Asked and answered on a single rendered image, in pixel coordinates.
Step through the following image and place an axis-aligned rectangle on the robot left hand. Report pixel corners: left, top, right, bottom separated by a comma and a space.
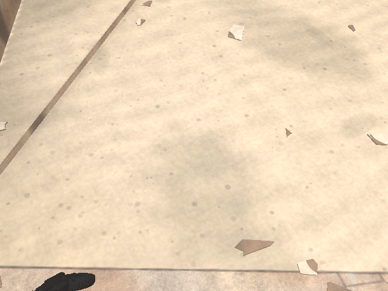
32, 272, 95, 291

